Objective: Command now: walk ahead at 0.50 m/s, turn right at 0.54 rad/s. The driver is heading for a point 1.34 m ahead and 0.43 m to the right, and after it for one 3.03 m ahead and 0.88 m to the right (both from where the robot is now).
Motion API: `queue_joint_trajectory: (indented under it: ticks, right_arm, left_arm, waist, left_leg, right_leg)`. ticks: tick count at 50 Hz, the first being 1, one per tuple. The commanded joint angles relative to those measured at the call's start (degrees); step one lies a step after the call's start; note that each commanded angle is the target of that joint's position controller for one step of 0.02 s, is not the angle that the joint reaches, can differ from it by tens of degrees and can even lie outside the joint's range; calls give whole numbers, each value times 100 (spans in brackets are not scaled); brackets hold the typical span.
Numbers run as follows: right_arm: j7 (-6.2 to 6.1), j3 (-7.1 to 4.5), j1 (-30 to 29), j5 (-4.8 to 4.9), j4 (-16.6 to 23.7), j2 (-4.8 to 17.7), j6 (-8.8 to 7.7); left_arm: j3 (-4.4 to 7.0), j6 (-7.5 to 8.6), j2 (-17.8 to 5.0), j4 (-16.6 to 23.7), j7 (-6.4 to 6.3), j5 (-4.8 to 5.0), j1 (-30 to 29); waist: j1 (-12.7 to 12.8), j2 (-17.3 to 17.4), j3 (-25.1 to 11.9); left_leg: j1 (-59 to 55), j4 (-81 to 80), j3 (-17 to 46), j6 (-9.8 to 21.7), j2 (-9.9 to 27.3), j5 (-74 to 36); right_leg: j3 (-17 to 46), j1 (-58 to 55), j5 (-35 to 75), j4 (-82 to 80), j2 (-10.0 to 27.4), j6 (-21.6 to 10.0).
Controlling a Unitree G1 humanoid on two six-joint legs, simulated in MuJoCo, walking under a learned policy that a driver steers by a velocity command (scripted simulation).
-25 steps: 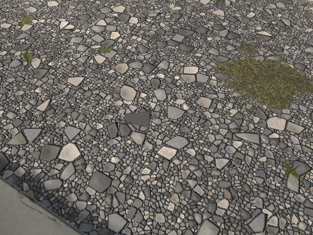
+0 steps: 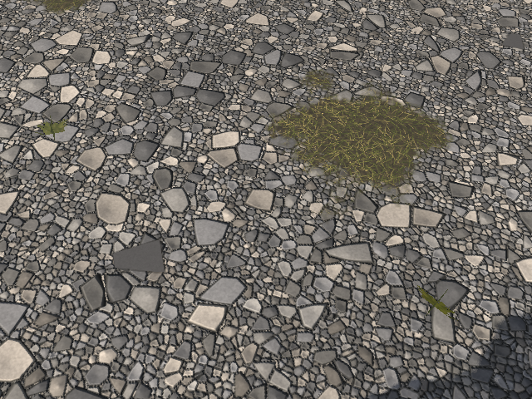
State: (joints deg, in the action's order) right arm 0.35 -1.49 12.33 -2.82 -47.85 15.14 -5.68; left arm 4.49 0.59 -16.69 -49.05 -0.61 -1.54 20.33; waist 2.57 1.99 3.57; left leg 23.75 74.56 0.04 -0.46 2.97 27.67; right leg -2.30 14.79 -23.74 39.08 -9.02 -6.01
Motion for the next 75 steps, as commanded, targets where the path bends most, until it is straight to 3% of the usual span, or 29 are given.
queue_joint_trajectory:
  ticks: [1, 2, 5, 11, 13, 14, 15, 16, 17, 18, 19, 21, 24, 29, 31, 32, 33, 34, 37, 41, 52, 56, 57, 58, 59, 60, 62, 64, 75]
  right_arm:
    - [179, -202, -983, -30, 870, 924, -48]
    - [186, -193, 14, -84, 376, 641, 50]
    - [253, -45, -950, -39, 665, 345, -87]
    - [241, -52, -53, -155, 348, 445, -190]
    - [97, -251, 1356, -97, -56, 902, -141]
    - [140, -286, 1793, -129, -169, 1125, -118]
    - [217, -206, 1931, -140, -125, 1131, -178]
    - [187, -255, 2097, -104, -150, 1018, -176]
    - [123, -206, 2008, 36, -125, 666, -136]
    - [-16, -367, 1212, 19, 66, 1146, -117]
    - [-134, -345, 573, 55, 123, 966, -93]
    - [-158, -209, 602, 95, -97, 624, -130]
    - [-65, -199, 498, 260, -215, 555, -160]
    - [-80, -250, 1163, 218, -471, 646, 47]
    - [-122, -287, 1325, 168, -471, 864, 168]
    - [-98, -292, 1300, 141, -345, 881, 201]
    - [15, -172, 1594, 123, 64, 222, 200]
    - [33, -272, 763, 109, 317, 745, 159]
    - [-25, -209, 509, 126, 368, 575, 135]
    - [15, -199, 688, 18, 396, 435, 436]
    - [98, -58, -1529, 108, 1128, 365, 336]
    - [45, -134, -530, 103, 853, 586, 203]
    - [-13, -201, 170, 58, 638, 744, 131]
    - [-112, -297, 1119, -36, 566, 1154, 87]
    - [-115, -445, 1286, -50, 452, 1700, 151]
    - [-58, -401, 953, 96, 455, 1263, 212]
    - [4, -244, 340, 122, 521, 574, 193]
    - [-7, -184, 327, 136, 374, 429, 130]
    - [58, -247, 1172, 231, -266, 681, 23]
  left_arm:
    - [219, 212, -1072, 547, -209, -33, -919]
    - [241, 309, -1011, 402, -147, -69, -911]
    - [168, 688, -680, -69, -193, 44, -359]
    - [165, 415, -570, -421, -246, 81, -191]
    - [194, 219, -739, -172, -242, 136, -866]
    - [132, 172, -540, 72, -159, 176, -1079]
    - [-25, 216, 86, 331, -159, 383, -52]
    - [-112, 222, 159, 113, -257, 333, 321]
    - [-107, 200, 44, 48, -228, 74, -139]
    - [-137, 176, -3, 450, -108, -143, -536]
    - [-94, 118, -351, 575, 95, -221, -1000]
    - [-77, 73, -415, 638, 369, -151, -1310]
    - [-276, 42, 82, 809, 495, -13, -1659]
    - [-285, 50, -17, 857, 432, -70, -2021]
    - [-130, 102, -260, 533, 381, -102, -857]
    - [53, 99, -687, 324, 291, -143, -80]
    - [197, 40, -1332, 455, 215, -73, -214]
    - [204, -88, -1270, 498, 121, 29, 375]
    - [83, -17, -687, 380, 22, 71, -634]
    - [62, 213, -606, 352, 80, 149, -656]
    - [162, 219, -781, 158, 27, 70, 587]
    - [129, 302, -856, 161, -4, 57, 362]
    - [96, 345, -792, 144, 25, 107, 306]
    - [-15, 421, -461, 316, 62, 151, 253]
    - [-44, 416, -190, 356, 70, 273, 944]
    - [-5, 356, -566, 211, 17, 68, 850]
    - [-44, 336, -446, 298, 96, 23, 116]
    - [-65, 248, -370, 339, 167, -43, -7]
    - [-341, 192, -12, 902, 339, -10, -1881]
  waist:
    - [-426, 304, 564]
    - [-653, 66, 68]
    - [-185, -4, 446]
    - [-419, -176, 175]
    - [-1308, 102, -205]
    - [-1328, -120, -444]
    - [-575, 592, -1155]
    - [-675, 1132, -1608]
    - [-772, 473, -1197]
    - [-457, 1005, -1341]
    - [-214, 355, -838]
    - [-58, -131, -178]
    - [-1, 377, -100]
    - [-224, 279, -399]
    - [257, 341, -1119]
    - [616, -80, -1526]
    - [95, -1448, -2076]
    - [658, -654, -2294]
    - [-160, -210, -229]
    - [-523, -276, -460]
    - [302, -536, -202]
    - [-243, -606, -457]
    - [-602, -327, -819]
    - [-998, 202, -1584]
    - [-649, 1480, -1886]
    - [-474, 679, -1261]
    - [-386, -91, -301]
    - [-238, 293, -216]
    - [-499, 406, -38]
  left_leg:
    - [682, -2207, 93, -251, 106, -414]
    - [-589, -1569, -644, -271, -211, -2009]
    - [-749, -3457, -425, -248, -226, -4729]
    - [-2359, -5888, -180, -69, -254, -5853]
    - [-3545, -7037, 688, 394, 778, -6633]
    - [-4102, -6076, 581, 397, 1013, -6903]
    - [-5411, -4048, 829, 170, 1809, -8917]
    - [-6173, -3566, 1216, 443, 2309, -8298]
    - [-5113, -4218, 1038, 586, 1966, -6723]
    - [-4032, -5057, 2299, 1314, 2729, -3974]
    - [-2929, -5695, 2526, 1512, 2614, -3313]
    - [-1438, -5771, 1417, 1337, 1974, -4711]
    - [-576, -6046, -158, 805, 1047, -4822]
    - [-2358, -5008, -880, 540, 957, -6577]
    - [-2109, -3129, -1131, 469, 1037, -6514]
    - [-1035, -1467, -1258, 300, 909, -4914]
    - [1160, 695, -1123, 11, -68, 584]
    - [2099, 1125, 12, 13, -339, 348]
    - [1807, -353, 145, -6, 347, -667]
    - [844, -1278, 89, -208, 330, -837]
    - [1255, -3729, 43, -184, -75, -2291]
    - [-683, -4605, -113, 209, -466, -1826]
    - [-1693, -4958, 15, 379, -308, -1946]
    - [-2978, -5098, 1331, 730, 922, -1053]
    - [-3882, -5760, 3904, 1442, 2124, -817]
    - [-3328, -5902, 4194, 1484, 2067, -265]
    - [-2242, -6065, 2648, 1283, 1509, -1050]
    - [-1900, -6214, 1741, 1064, 1057, -2148]
    - [-1744, -6604, 344, 1008, 692, -3634]
  right_leg:
    - [2846, 615, 300, -2651, 1864, -947]
    - [2314, 1012, 909, -2201, 1569, -915]
    - [1584, 1396, -1151, -1899, 838, -376]
    - [1289, 890, -418, 1102, 575, -145]
    - [696, 1501, -1626, 3953, 56, -46]
    - [554, 2160, -1831, 5230, -50, -145]
    - [814, 3388, -2091, 5334, 483, -229]
    - [923, 4469, -1444, 5528, 757, -306]
    - [731, 4713, -567, 5185, 861, -186]
    - [892, 4526, 174, 4697, 1192, 144]
    - [1070, 4246, 618, 4080, 1602, 433]
    - [920, 3109, 1145, 2987, 1664, 611]
    - [199, 1549, 2176, 1139, 1396, 346]
    - [-593, 1193, 1520, -54, 681, -253]
    - [-537, -431, 1341, -534, 320, -590]
    - [438, -1718, 981, -874, 869, -899]
    - [3357, -3328, 1574, -1102, 2757, -1693]
    - [4563, -3564, 975, -1924, 2854, -1871]
    - [2716, -1205, 2249, -2359, 2165, -1274]
    - [1896, -330, 3607, -2478, 1620, -1184]
    - [2304, -1378, 3498, -2179, 1549, -786]
    - [2280, -1121, 4629, -1357, 1547, -404]
    - [1963, -879, 4672, -405, 1232, -272]
    - [1573, -137, 3357, 1123, 935, -111]
    - [954, 1467, -377, 2562, -64, 83]
    - [1105, 2029, -404, 3099, 356, 31]
    - [1078, 2049, 349, 2922, 714, 67]
    - [935, 1839, 521, 2539, 901, 163]
    - [-72, 1471, 2016, -161, 1138, 465]
